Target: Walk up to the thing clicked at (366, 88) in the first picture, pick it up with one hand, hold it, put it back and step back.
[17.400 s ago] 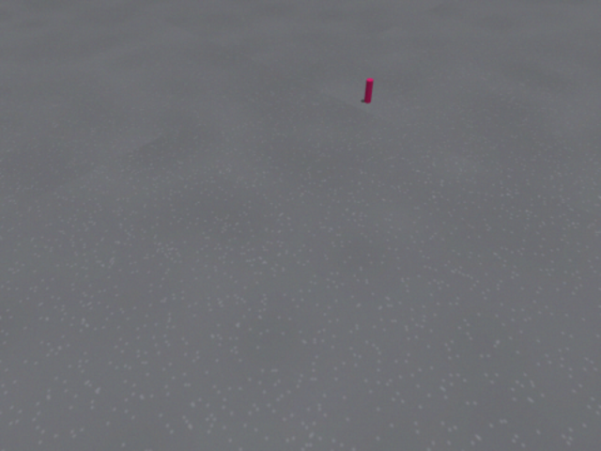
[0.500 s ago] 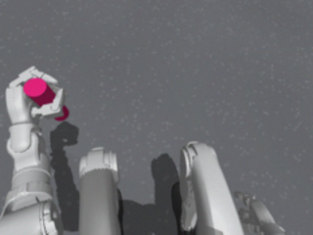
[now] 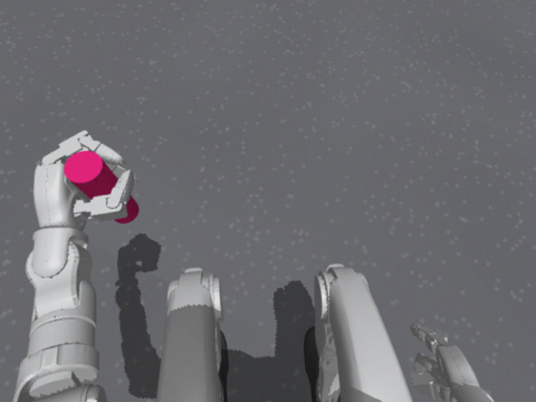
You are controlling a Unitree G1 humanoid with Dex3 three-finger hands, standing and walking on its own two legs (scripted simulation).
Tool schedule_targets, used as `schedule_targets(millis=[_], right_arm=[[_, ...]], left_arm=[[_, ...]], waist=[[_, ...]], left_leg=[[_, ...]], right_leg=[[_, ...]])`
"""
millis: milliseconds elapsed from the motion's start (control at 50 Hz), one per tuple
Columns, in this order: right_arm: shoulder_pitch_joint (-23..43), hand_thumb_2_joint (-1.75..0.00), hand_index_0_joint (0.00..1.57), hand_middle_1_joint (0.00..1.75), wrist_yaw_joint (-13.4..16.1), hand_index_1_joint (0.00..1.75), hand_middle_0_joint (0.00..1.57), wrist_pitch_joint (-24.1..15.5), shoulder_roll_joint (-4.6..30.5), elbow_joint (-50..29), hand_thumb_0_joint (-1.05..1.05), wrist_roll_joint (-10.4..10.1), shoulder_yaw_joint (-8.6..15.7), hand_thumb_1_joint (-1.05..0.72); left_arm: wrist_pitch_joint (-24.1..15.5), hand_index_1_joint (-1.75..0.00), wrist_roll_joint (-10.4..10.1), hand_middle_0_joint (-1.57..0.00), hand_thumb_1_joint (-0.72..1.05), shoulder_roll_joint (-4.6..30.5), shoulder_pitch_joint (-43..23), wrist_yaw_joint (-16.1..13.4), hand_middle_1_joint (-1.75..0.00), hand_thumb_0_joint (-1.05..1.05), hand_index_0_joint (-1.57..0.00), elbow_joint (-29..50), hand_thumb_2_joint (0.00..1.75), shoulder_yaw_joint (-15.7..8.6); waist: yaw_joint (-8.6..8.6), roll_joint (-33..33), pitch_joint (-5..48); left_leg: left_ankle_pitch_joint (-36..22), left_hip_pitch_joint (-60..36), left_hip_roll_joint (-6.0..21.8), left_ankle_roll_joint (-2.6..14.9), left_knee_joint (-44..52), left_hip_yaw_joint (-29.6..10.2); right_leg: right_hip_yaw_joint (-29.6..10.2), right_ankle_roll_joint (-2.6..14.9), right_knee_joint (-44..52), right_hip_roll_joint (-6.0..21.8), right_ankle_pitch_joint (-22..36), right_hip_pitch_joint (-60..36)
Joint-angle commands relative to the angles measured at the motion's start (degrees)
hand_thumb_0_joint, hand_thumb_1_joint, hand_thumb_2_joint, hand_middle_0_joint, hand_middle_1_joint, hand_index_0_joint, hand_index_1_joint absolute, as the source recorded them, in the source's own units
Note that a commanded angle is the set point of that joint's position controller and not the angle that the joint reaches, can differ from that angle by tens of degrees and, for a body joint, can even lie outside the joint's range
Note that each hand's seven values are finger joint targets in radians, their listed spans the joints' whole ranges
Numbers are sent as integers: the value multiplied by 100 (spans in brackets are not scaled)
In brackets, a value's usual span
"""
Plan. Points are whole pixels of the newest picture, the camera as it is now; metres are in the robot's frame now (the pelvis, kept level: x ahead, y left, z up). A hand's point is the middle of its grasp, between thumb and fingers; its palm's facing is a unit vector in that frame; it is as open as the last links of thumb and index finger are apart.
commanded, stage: lift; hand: left
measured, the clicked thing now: (107, 192) +0.41 +0.25 -0.01
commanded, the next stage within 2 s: hold in 1.64 s
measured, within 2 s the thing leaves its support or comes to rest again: neither
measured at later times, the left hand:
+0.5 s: hand (18, 120) +0.38 +0.23 +0.20, palm faces +0.15 -0.99 -0.02, open 5.7 cm
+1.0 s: hand out of the picture +0.37 +0.21 +0.28, palm faces +0.14 -0.99 -0.01, open 5.7 cm
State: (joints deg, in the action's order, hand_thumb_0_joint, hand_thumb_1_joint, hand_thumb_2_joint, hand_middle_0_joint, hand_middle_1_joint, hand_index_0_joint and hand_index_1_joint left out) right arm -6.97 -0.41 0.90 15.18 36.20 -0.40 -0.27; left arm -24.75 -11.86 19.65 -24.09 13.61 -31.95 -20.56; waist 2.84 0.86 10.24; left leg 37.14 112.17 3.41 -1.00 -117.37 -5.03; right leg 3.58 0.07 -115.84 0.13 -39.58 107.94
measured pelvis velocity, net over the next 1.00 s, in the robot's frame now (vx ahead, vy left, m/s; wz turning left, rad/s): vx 0.05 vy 0.01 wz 0.07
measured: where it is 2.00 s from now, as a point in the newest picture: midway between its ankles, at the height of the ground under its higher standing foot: (269, 393)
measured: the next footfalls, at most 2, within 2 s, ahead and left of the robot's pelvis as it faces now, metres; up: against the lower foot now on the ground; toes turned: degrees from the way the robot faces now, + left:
none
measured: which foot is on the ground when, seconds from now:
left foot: down 0.00-1.00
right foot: down 0.00-1.00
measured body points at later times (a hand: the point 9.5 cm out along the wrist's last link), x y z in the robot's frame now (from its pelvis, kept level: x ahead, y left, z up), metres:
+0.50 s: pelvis +0.03 +0.01 +0.15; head +0.14 +0.04 +0.59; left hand +0.37 +0.28 +0.20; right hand +0.21 -0.24 +0.05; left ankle +0.09 +0.13 -0.41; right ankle +0.09 -0.12 -0.41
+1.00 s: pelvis +0.05 +0.01 +0.23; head +0.12 +0.02 +0.68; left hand +0.36 +0.27 +0.29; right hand +0.20 -0.23 +0.13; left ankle +0.09 +0.13 -0.41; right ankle +0.09 -0.12 -0.41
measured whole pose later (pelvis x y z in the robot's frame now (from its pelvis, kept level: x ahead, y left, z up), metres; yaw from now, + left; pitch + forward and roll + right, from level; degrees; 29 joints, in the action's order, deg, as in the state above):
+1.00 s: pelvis +0.05 +0.01 +0.23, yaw +4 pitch +14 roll -3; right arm -13.3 2.4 -3.3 12.9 35.5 -1.9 -0.5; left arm -16.5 -11.6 13.3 -6.5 6.6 -18.2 -10.3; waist 1.6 1.5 6.3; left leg 28.2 54.7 2.9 -0.6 -68.6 -1.7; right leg 3.0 -0.6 -66.2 0.6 -29.5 50.8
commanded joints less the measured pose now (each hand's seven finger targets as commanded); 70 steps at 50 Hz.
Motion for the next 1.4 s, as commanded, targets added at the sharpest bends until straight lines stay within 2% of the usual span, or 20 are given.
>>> schedule_targets(millis=[0,120,220,240,280,320,360,400,440,520,560,660,720,860,940,1100,1200,1220,1280,1380], right_arm=[[-401,-89,20,30,133,30,20,-234,988,-676,0,-82,437,-89],[-350,-89,20,30,233,30,20,-301,894,-776,0,-159,487,-89],[-306,-89,20,30,300,30,20,-333,879,-874,0,-221,497,-89],[-335,-89,20,30,316,30,20,-348,850,-865,0,-230,484,-89],[-319,-89,20,30,345,30,20,-371,773,-852,0,-244,442,-90],[-320,-89,20,30,352,30,20,-433,750,-848,0,-249,436,-90],[-329,-89,20,30,362,30,20,-480,739,-831,0,-244,435,-90],[-437,-89,20,30,361,30,20,-519,704,-745,0,-238,408,-90],[-387,-89,20,30,351,30,20,-569,705,-807,0,-222,412,-90],[-394,-89,20,30,341,30,20,-615,694,-832,0,-224,389,-90],[-441,-89,20,30,341,30,20,-633,703,-849,0,-229,392,-90],[-481,-89,20,30,321,30,20,-669,678,-823,0,-198,362,-90],[-524,-89,20,30,338,30,20,-670,675,-820,0,-195,362,-89],[-580,-89,20,30,328,30,20,-691,644,-816,0,-154,351,-90],[-636,-89,20,30,338,30,20,-690,603,-791,0,-134,330,-90],[-491,-89,20,30,321,30,20,-708,566,-823,0,-99,322,-90],[-518,-89,20,30,336,30,20,-718,530,-798,0,-103,292,-90],[-492,-89,20,30,332,30,20,-734,548,-808,0,-105,302,-90],[-532,-89,20,30,341,30,20,-729,572,-770,0,-91,318,-90],[-507,-89,20,30,332,30,20,-725,560,-737,0,-81,316,-90]], left_arm=[[-189,-141,-177,-134,60,1202,-1190,-168,-145,0,-138,2124,129,-237],[204,-142,-180,-134,61,776,-516,-432,-145,0,-138,2609,131,82],[463,-143,-127,-136,60,766,65,-632,-146,0,-140,2994,130,146],[495,-143,-128,-135,60,643,1,-640,-147,0,-139,3193,131,317],[589,-143,-132,-135,59,697,136,-722,-146,0,-139,3100,130,191],[607,-142,-172,-135,55,548,90,-747,-145,0,-139,3122,129,317],[614,-141,-157,-134,55,461,77,-765,-143,0,-137,3106,127,416],[659,-140,-83,-134,56,324,406,-752,-142,0,-137,2774,127,581],[623,-140,-49,-134,53,372,238,-736,-142,0,-137,3003,126,643],[568,-139,-46,-133,53,362,258,-716,-141,0,-136,3061,125,664],[542,-139,-49,-135,54,537,302,-784,-141,0,-137,3097,125,445],[496,-140,-69,-133,55,237,432,-793,-142,0,-136,2937,127,664],[462,-139,-32,-133,55,278,358,-745,-141,0,-136,2795,126,737],[370,-135,-52,-131,55,281,425,-705,-137,0,-133,2802,124,695],[390,-136,-53,-130,55,205,425,-739,-138,0,-133,2644,124,663],[252,-136,24,-130,54,74,384,-714,-138,0,-132,2601,125,864],[215,-135,-63,-130,53,167,358,-659,-137,0,-132,2595,123,720],[203,-136,-74,-131,54,25,295,-655,-138,0,-133,2573,125,819],[170,-136,-68,-131,56,119,372,-665,-138,0,-133,2510,125,714],[133,-138,-24,-133,58,113,234,-585,-139,0,-135,2447,126,811]], waist=[[-95,541,3644],[-18,342,3325],[-74,406,3167],[-26,490,3057],[-15,273,2754],[66,229,2602],[41,379,2353],[80,375,2113],[20,498,2162],[-59,589,1991],[-117,464,2065],[-58,506,1823],[6,280,1645],[-126,292,1651],[-61,99,1483],[-91,280,1057],[-95,121,1120],[-31,53,1054],[-104,31,1111],[-88,169,922]], left_leg=[[-570,-3021,-147,238,1874,169],[-790,-3581,-143,265,2434,175],[-866,-4387,-149,231,3122,88],[-888,-4532,-149,214,3279,63],[-952,-4551,-154,235,3429,109],[-1086,-4699,-158,242,3586,135],[-896,-5009,-155,207,3882,97],[-1076,-5250,-147,183,4089,60],[-1193,-5539,-158,165,4282,84],[-1026,-6065,-153,134,4810,36],[-1210,-6190,-168,137,4938,47],[-1569,-6698,-135,97,5305,7],[-1602,-6695,-172,140,5414,129],[-1764,-7198,-189,119,5858,204],[-1962,-7326,-194,141,6009,275],[-1396,-7572,-202,125,6532,320],[-1732,-7666,-232,158,6578,416],[-1674,-7770,-220,157,6641,403],[-1826,-7816,-219,153,6713,403],[-1806,-7950,-225,146,6853,415]], right_leg=[[-106,178,2048,-126,895,-2265],[-218,120,2774,-111,1160,-3010],[-158,134,3254,-114,1266,-3501],[-131,136,3341,-115,1316,-3542],[-174,93,3645,-119,1381,-3862],[-208,88,3824,-118,1528,-4105],[-193,116,3993,-119,1336,-4077],[-136,112,4141,-108,1510,-4199],[-142,121,4318,-94,1632,-4452],[-98,130,4688,-91,1493,-4728],[-90,129,4827,-80,1649,-5054],[-28,128,5038,-104,1949,-5266],[-60,112,5359,-90,2017,-5649],[-47,92,5788,-102,2147,-6207],[-95,69,6047,-97,2397,-6520],[-110,79,6466,-82,1882,-6684],[-233,19,6734,-50,2231,-7199],[-202,29,6748,-65,2195,-7109],[-172,40,6780,-72,2323,-7293],[-180,57,6898,-67,2313,-7320]])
